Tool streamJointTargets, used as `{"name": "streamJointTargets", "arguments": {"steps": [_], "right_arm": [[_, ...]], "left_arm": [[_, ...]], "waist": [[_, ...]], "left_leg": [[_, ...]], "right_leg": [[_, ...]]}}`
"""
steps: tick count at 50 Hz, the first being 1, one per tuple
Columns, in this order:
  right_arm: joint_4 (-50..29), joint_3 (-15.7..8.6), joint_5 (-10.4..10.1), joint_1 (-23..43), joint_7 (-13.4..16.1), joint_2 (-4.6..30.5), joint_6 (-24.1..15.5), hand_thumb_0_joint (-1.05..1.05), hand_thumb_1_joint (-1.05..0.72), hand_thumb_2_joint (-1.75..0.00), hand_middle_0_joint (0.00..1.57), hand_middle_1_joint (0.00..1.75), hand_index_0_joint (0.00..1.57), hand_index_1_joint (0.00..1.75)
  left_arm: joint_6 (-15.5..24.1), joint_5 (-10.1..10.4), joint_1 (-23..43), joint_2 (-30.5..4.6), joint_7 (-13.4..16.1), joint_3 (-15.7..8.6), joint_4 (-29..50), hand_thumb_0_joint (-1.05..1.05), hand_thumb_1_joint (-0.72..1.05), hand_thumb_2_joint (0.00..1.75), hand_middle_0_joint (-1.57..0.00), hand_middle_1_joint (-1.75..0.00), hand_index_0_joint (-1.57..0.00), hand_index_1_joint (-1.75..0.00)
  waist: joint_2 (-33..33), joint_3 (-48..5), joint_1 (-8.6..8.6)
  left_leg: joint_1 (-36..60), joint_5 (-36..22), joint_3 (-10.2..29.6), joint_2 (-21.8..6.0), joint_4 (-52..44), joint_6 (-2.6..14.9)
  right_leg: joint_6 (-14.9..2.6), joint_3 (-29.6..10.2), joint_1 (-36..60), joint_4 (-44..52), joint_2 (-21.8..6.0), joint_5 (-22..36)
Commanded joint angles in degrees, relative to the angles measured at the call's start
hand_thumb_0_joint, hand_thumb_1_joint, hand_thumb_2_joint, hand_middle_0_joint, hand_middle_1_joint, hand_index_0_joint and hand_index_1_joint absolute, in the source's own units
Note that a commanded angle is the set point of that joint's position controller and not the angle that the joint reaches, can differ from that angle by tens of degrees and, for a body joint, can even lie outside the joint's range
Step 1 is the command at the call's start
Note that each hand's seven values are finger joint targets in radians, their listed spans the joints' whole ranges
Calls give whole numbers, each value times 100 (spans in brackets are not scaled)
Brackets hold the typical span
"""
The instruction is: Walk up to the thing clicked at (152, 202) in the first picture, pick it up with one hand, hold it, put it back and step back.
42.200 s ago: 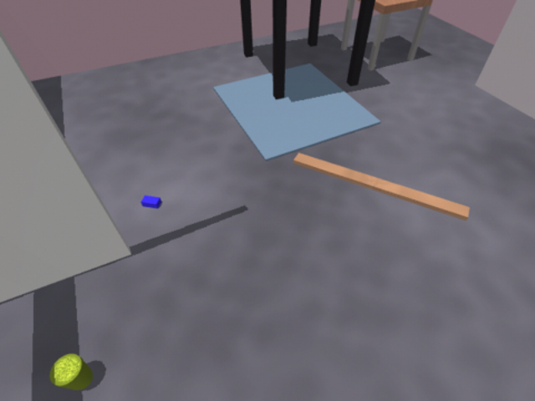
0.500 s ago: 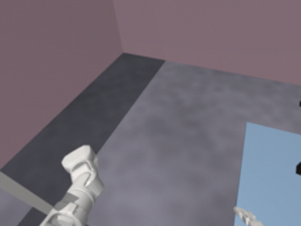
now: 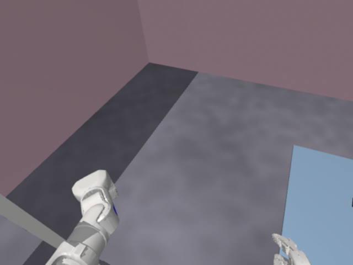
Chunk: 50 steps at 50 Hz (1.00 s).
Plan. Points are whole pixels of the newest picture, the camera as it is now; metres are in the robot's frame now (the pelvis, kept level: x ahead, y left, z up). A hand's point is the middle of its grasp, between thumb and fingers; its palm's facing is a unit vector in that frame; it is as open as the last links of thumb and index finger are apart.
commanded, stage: hold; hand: left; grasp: from above
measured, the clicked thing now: (103, 205) +0.31 +0.25 -0.08
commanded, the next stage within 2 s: crouch in 0.10 s
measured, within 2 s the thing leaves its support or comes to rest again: neither
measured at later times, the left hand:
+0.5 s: hand (107, 207) +0.29 +0.23 -0.06, palm faces -0.40 -0.23 -0.89, open 6.2 cm
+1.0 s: hand (130, 215) +0.36 +0.23 -0.29, palm faces -0.32 -0.20 -0.93, open 4.2 cm
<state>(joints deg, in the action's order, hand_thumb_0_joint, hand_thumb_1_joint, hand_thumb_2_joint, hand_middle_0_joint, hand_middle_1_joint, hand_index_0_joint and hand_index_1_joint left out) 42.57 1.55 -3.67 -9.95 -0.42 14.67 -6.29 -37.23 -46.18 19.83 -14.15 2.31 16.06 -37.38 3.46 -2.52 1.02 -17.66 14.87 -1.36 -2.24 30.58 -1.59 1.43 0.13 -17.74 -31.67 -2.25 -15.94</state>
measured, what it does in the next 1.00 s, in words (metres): lowers itself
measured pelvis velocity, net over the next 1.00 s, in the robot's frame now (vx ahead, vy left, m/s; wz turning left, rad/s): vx -0.05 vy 0.01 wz -0.03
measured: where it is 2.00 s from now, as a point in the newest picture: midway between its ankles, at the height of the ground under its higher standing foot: outside the picture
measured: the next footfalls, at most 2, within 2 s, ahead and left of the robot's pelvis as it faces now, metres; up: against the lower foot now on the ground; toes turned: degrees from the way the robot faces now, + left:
none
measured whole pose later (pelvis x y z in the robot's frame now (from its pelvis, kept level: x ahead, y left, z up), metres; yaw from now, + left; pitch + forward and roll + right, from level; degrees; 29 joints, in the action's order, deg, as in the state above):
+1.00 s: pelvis -0.05 +0.01 -0.17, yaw -2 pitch +30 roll -2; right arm 48.0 -1.8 3.0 -13.6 -5.4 14.8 -8.7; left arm -22.1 -47.0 48.6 -18.6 30.3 -1.4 -79.4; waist 2.1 -10.8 -9.2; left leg -83.7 32.0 2.0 -3.9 85.6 -1.4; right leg 1.9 0.1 -82.0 -83.5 -0.7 -31.5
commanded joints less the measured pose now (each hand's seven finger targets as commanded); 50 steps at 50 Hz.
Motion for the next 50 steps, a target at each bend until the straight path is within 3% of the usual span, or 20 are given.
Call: {"name": "streamJointTargets", "arguments": {"steps": [1,8,9,10,11,14,17,24,26,27,29,30,32,33,36,40,43,45,47,50], "right_arm": [[-771,-231,1,545,35,636,-296,0,-90,-90,20,30,20,30],[-772,-234,3,525,50,644,-283,0,-90,-90,20,30,20,30],[-783,-231,3,546,54,624,-279,0,-90,-90,20,30,20,30],[-806,-218,-2,558,53,621,-257,0,-90,-90,20,30,20,30],[-803,-225,7,549,52,618,-251,0,-85,-89,20,30,20,30],[-788,-248,10,507,32,628,-243,0,-86,-89,20,30,20,30],[-792,-273,24,389,30,648,-243,0,-86,-89,20,30,20,30],[-563,-385,81,-38,-9,701,-297,0,-86,-89,20,30,20,30],[-452,-425,96,-216,-58,738,-289,0,-86,-89,20,30,20,30],[-404,-448,102,-276,-66,727,-282,0,-86,-89,20,30,20,30],[-262,-487,143,-434,-107,737,-272,0,-86,-89,20,30,20,30],[-216,-514,173,-474,-125,754,-271,0,-86,-89,20,30,20,30],[-133,-546,241,-564,-167,736,-272,0,-87,-89,20,30,20,30],[-110,-566,289,-572,-188,761,-276,0,-87,-89,20,30,20,30],[-47,-592,428,-697,-254,766,-277,0,-87,-89,20,30,20,30],[11,-594,549,-823,-357,854,-315,0,-87,-89,20,30,20,30],[30,-589,616,-771,-398,902,-367,0,-88,-89,20,30,20,30],[40,-609,650,-749,-438,923,-422,0,-88,-89,20,30,20,30],[90,-633,664,-766,-469,978,-442,0,-88,-89,20,30,20,30],[195,-609,700,-870,-487,968,-460,0,-89,-89,20,30,20,30]], "left_arm": [[-2,-247,2197,-957,219,-321,943,0,81,41,-118,-37,-118,-37],[57,-271,2340,-1032,182,-328,973,0,82,40,-120,-34,-120,-34],[63,-304,2233,-1075,201,-362,974,0,82,41,-120,-34,-119,-35],[40,-318,2093,-1067,230,-386,885,0,85,35,-117,-39,-120,-36],[45,-347,2074,-1094,242,-407,917,0,77,34,-109,-32,-112,-29],[49,-306,1876,-882,242,-293,787,0,91,34,-125,-26,-126,-25],[167,-327,1864,-884,307,-322,612,0,92,31,-125,-24,-127,-23],[765,-473,2174,-918,887,-528,-18,0,93,26,-126,-21,-128,-19],[879,-494,2216,-705,1126,-485,-567,0,95,24,-129,-20,-131,-18],[950,-489,2404,-785,1271,-585,-614,0,98,25,-130,-23,-133,-20],[1053,-464,2558,-590,1531,-614,-1133,0,98,21,-129,-23,-133,-20],[1139,-496,2809,-712,1681,-734,-1148,0,99,20,-128,-25,-133,-21],[1244,-514,2947,-472,1949,-759,-1815,0,101,21,-131,-25,-135,-21],[1328,-554,3225,-635,2101,-899,-1870,0,99,23,-130,-26,-134,-22],[1441,-561,3412,-572,2488,-1063,-2606,0,93,17,-127,-22,-130,-18],[1526,-505,4128,-1049,2898,-1429,-3011,0,90,30,-128,-24,-129,-23],[1481,-399,4557,-1256,3083,-1623,-3347,0,89,36,-128,-27,-128,-26],[1451,-210,4735,-1125,3114,-1635,-3482,0,84,27,-124,-23,-125,-22],[1471,-135,4674,-1226,3037,-1722,-3631,0,79,21,-120,-20,-122,-19],[1569,-218,4912,-1602,2868,-1842,-3581,0,77,20,-116,-25,-119,-22]], "waist": [[-314,-1405,-68],[-343,-1484,-64],[-290,-1486,7],[-279,-1387,4],[-337,-1403,2],[-481,-1274,-45],[-528,-1166,-108],[-462,-1265,-273],[-587,-1142,-401],[-438,-1228,-373],[-526,-1319,-515],[-357,-1507,-517],[-496,-1563,-605],[-280,-1735,-594],[-255,-2204,-706],[127,-3016,-766],[396,-3454,-827],[382,-3628,-966],[288,-3860,-959],[486,-4197,-1044]], "left_leg": [[606,-1201,-8,266,-291,189],[660,-1227,-17,277,-308,207],[643,-1192,-16,275,-325,199],[596,-1169,-50,303,-333,201],[575,-1139,-47,307,-313,215],[517,-1153,-30,282,-314,217],[484,-1211,-26,268,-292,200],[263,-1115,-58,264,35,164],[-33,-1037,-78,248,226,168],[-151,-998,-100,245,339,147],[-477,-940,-112,228,654,131],[-711,-901,-151,222,927,121],[-1308,-720,-124,193,1400,93],[-1598,-639,-141,189,1717,79],[-2450,-472,-123,159,2505,43],[-3346,-177,-4,109,3448,23],[-3996,161,80,90,3977,25],[-4407,517,157,66,4261,43],[-4784,701,165,62,4503,60],[-5195,646,150,57,5000,93]], "right_leg": [[-112,98,408,425,344,1140],[-104,104,464,449,337,1190],[-116,107,478,456,336,1138],[-110,101,485,498,318,1136],[-99,84,481,504,313,1122],[-102,106,448,484,330,1132],[-109,127,328,456,342,1180],[-113,51,41,195,295,1191],[-128,51,-229,30,307,1155],[-145,48,-322,-88,304,1120],[-157,51,-653,-384,307,1081],[-162,10,-853,-636,281,1076],[-187,41,-1403,-1152,304,882],[-216,12,-1763,-1443,299,804],[-248,48,-2475,-2222,304,668],[-325,145,-3535,-3159,338,327],[-378,229,-4264,-3734,377,-34],[-387,301,-4743,-4059,391,-348],[-381,328,-4860,-4304,412,-521],[-370,352,-5115,-4759,417,-420]]}}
